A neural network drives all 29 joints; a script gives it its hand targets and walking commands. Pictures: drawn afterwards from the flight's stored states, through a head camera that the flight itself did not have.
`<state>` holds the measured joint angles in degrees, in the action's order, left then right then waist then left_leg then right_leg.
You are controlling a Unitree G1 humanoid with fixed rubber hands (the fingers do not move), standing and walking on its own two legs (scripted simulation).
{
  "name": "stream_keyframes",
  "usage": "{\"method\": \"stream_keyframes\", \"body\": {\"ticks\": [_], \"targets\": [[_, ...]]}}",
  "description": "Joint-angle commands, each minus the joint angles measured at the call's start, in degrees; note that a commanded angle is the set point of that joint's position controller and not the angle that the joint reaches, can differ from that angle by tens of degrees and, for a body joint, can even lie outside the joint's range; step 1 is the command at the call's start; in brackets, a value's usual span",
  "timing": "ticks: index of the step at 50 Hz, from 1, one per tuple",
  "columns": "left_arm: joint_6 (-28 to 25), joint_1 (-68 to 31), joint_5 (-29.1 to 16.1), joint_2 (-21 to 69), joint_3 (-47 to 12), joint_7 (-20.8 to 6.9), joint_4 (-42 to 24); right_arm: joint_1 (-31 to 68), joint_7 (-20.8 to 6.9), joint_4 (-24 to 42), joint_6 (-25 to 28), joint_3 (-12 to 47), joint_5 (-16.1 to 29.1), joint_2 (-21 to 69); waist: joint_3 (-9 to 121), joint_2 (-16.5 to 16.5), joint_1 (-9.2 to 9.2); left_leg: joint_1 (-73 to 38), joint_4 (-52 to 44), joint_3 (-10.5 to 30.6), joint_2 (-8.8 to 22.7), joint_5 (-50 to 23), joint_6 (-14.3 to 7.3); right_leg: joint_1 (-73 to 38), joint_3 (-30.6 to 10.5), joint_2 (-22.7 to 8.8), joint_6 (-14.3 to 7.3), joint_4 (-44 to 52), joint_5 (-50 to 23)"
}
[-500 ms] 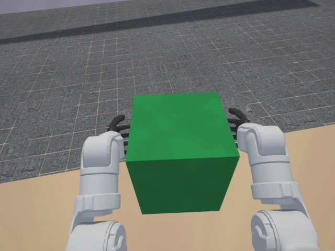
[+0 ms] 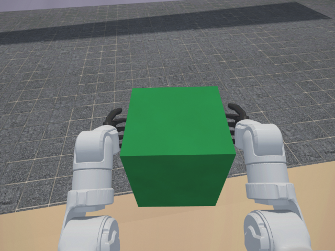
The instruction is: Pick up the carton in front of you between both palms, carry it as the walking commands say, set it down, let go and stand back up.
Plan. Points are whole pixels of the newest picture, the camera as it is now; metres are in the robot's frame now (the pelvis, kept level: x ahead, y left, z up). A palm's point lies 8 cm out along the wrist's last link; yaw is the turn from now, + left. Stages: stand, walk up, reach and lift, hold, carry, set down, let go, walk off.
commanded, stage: carry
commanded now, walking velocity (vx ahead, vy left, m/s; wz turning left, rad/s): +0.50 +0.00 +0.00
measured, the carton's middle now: (175, 149) +0.37 +0.01 +0.06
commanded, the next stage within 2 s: none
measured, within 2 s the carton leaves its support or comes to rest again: neither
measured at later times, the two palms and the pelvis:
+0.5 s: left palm (140, 73) +0.65 +0.13 +0.11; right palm (229, 73) +0.65 -0.17 +0.11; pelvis +0.30 -0.01 -0.02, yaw +2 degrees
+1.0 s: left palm (137, 43) +0.93 +0.17 +0.10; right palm (204, 41) +0.95 -0.12 +0.09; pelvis +0.58 +0.00 -0.04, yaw +0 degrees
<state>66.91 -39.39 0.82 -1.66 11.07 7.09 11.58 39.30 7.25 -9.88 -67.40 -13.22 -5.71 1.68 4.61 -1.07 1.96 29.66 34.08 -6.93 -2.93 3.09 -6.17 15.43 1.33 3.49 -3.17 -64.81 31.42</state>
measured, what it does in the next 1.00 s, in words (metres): goes down: right foot 0.03 m lower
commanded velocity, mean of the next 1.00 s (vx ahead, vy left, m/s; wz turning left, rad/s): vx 0.50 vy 0.00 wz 0.00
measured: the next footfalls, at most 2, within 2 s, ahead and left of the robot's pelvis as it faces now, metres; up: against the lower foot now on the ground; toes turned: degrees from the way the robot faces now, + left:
right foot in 0.50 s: +0.45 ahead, -0.07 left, -0.03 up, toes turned -2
left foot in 1.02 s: +0.78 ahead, +0.08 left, -0.06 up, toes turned +4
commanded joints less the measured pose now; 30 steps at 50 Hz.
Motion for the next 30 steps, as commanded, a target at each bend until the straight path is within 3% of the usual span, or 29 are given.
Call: {"method": "stream_keyframes", "body": {"ticks": [1, 2, 3, 6, 10, 13, 19, 21, 23, 24, 25, 26, 27, 28, 29, 30], "targets": [[-0.1, -42.7, -23.2, 65.1, -35.1, -14.5, -6.3, 34.6, -13.6, 1.6, 0.5, 32.9, 22.6, 57.6, 27.0, 9.4, -5.33, -42.8, -8.5, 35.7, 21.0, -1.4, -10.7, 29.7, -3.2, -1.9, 0.1, -17.1, -2.0], [-0.5, -44.1, -23.1, 66.2, -34.9, -14.0, -7.6, 39.4, -13.9, 4.8, 0.8, 34.6, 24.7, 60.5, 24.4, 4.5, -4.39, -37.5, -9.9, 32.0, 19.5, -1.0, -8.7, 29.1, -3.2, -3.6, 0.3, -13.6, -5.6], [-0.8, -44.5, -23.0, 66.7, -34.7, -13.4, -9.2, 43.2, -14.0, 7.6, 1.1, 36.2, 26.9, 62.8, 23.2, 3.3, -3.69, -33.2, -11.0, 29.8, 19.0, -1.9, -7.9, 27.3, -3.5, -4.7, 0.5, -10.4, -7.5], [-1.1, -41.7, -22.2, 67.1, -35.1, -11.6, -11.9, 45.4, -14.0, 12.1, 1.5, 38.5, 30.6, 64.9, 23.8, 4.7, -2.97, -28.9, -11.8, 24.4, 17.0, -4.4, -6.7, 24.4, -2.2, -5.9, 1.4, -4.5, -9.7], [-1.4, -37.5, -20.1, 65.8, -35.5, -10.2, -12.6, 41.7, -14.2, 12.7, 1.4, 39.1, 31.1, 64.1, 24.7, 6.0, -4.83, -35.9, -8.9, 20.0, 15.9, -21.8, -6.4, 31.3, -0.5, -6.4, 2.0, 3.3, -15.4], [-1.3, -37.7, -19.4, 64.1, -36.4, -9.7, -14.7, 41.5, -14.4, 14.2, 1.3, 39.9, 31.2, 63.0, 24.1, 6.8, -5.76, -39.9, -7.1, 16.9, 14.3, -29.9, -5.1, 33.8, 0.4, -6.1, 1.7, 9.4, -21.9], [0.2, -34.0, -16.8, 60.3, -35.8, -10.3, -11.0, 35.7, -15.1, 8.6, 0.5, 39.0, 28.8, 60.1, 19.5, 7.0, -8.29, -41.9, -4.3, 11.5, 9.4, -34.4, -2.7, 26.5, 5.9, -1.2, 0.1, 31.7, -35.6], [0.4, -33.5, -16.1, 59.6, -34.8, -11.0, -8.3, 35.6, -15.5, 5.7, 0.7, 38.7, 28.4, 60.2, 18.0, 8.0, -7.28, -38.6, -1.9, 10.1, 9.4, -33.2, -1.5, 18.6, 6.1, -0.5, -1.6, 38.3, -39.7], [0.3, -32.1, -15.5, 59.0, -33.1, -11.7, -5.1, 36.1, -15.8, 2.7, 1.0, 38.3, 28.4, 61.0, 19.9, 7.8, -2.8, -32.9, 7.8, 6.8, 8.8, -34.4, 1.2, 3.2, 7.4, -0.2, -3.2, 43.1, -42.4], [0.1, -31.5, -15.1, 58.8, -31.9, -12.1, -4.0, 36.1, -15.9, 1.4, 1.3, 38.0, 28.4, 61.2, 22.4, 5.9, -0.12, -24.9, 17.1, 4.9, 7.4, -25.5, 2.5, -9.4, 5.2, -3.2, -3.4, 42.8, -45.2], [0.0, -30.3, -14.9, 58.6, -30.4, -12.7, -2.4, 37.2, -16.0, 0.6, 1.6, 37.4, 28.3, 61.4, 25.8, -1.2, 0.22, -11.3, 27.4, 4.3, 5.2, 4.5, 3.1, -23.3, -5.6, -14.0, -3.6, 33.7, -61.3], [-0.3, -32.0, -14.2, 57.1, -29.5, -12.8, -0.7, 37.9, -15.9, -1.2, 1.3, 37.0, 28.0, 63.7, 29.6, -13.5, 0.66, 7.4, 41.7, 5.8, -1.8, 33.9, 5.7, -38.6, -26.4, -26.8, -12.6, 30.0, -69.6], [-0.7, -30.1, -15.1, 58.5, -28.8, -13.2, 1.5, 38.0, -15.6, -1.3, 1.3, 35.9, 27.9, 64.0, 33.2, -13.8, 2.25, 14.3, 49.4, 9.4, -0.8, 32.9, 4.6, -39.7, -35.0, -27.6, -17.9, 34.3, -45.9], [-1.3, -31.8, -16.9, 61.6, -29.9, -13.8, -0.7, 40.2, -15.3, 0.9, 1.6, 36.6, 27.9, 64.1, 28.7, -9.2, 1.96, 16.0, 47.7, 9.6, 1.6, 28.8, 3.4, -32.2, -32.2, -23.0, -15.3, 38.1, -33.2], [-1.8, -36.9, -18.9, 64.1, -31.5, -14.2, -4.6, 42.2, -14.8, 2.9, 2.2, 36.6, 27.9, 65.3, 25.4, -4.3, 1.42, 15.4, 44.7, 9.3, 2.9, 24.7, 3.2, -26.1, -27.7, -20.7, -12.8, 40.0, -30.1], [-2.1, -41.1, -21.1, 66.6, -33.3, -14.4, -7.5, 43.1, -14.2, 4.7, 2.6, 36.7, 27.7, 65.9, 22.8, -1.8, 0.53, 13.6, 40.9, 9.3, 4.1, 21.8, 3.7, -20.0, -23.9, -19.6, -11.6, 41.5, -32.2]]}}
